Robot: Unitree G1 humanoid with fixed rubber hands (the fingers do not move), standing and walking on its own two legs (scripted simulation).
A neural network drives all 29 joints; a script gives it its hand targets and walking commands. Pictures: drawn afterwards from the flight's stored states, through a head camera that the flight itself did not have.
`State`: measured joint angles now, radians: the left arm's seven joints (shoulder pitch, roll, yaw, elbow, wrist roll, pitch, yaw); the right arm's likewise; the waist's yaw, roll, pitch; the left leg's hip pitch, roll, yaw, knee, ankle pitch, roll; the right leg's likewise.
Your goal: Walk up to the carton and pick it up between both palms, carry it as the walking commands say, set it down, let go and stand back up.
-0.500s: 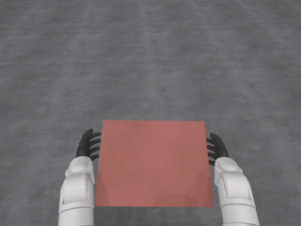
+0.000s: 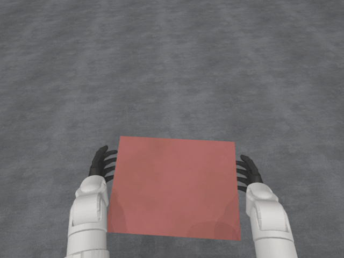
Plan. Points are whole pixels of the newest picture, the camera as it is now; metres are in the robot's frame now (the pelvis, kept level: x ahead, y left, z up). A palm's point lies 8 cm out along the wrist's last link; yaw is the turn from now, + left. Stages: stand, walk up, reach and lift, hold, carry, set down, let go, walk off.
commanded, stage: carry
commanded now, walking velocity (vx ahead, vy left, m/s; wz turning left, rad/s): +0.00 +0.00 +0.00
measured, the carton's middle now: (174, 189) +0.31 +0.01 -0.09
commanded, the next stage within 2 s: none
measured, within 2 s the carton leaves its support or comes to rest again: neither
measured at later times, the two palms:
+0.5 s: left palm (123, 125) +0.47 +0.16 +0.01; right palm (242, 119) +0.49 -0.21 +0.00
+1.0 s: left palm (131, 69) +0.74 +0.16 +0.02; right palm (225, 63) +0.76 -0.21 +0.02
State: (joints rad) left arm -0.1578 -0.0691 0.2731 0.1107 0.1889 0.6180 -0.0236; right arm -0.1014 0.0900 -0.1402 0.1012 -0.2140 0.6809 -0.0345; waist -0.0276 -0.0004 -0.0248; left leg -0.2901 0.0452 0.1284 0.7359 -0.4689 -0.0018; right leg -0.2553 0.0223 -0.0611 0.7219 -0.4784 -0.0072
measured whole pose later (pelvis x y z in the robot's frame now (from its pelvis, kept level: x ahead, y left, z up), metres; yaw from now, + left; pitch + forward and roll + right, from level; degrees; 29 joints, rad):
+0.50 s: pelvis +0.20 -0.04 -0.01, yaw +5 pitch +4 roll +2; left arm -0.13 -0.12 0.24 0.06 0.19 0.59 -0.01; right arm -0.12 0.01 -0.13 0.09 -0.17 0.66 -0.04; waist -0.02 -0.01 0.01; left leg -0.39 0.01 0.06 1.10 -0.61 -0.01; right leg -0.26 0.03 -0.07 0.76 -0.57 -0.08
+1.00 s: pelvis +0.47 -0.04 +0.00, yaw +4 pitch +4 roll -1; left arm -0.14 -0.13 0.22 0.04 0.22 0.61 0.01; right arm -0.10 0.03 -0.17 0.08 -0.17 0.64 -0.02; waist 0.01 -0.04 -0.01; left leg -0.48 -0.02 0.04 1.25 -0.74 0.02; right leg -0.27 0.03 -0.05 0.73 -0.52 -0.04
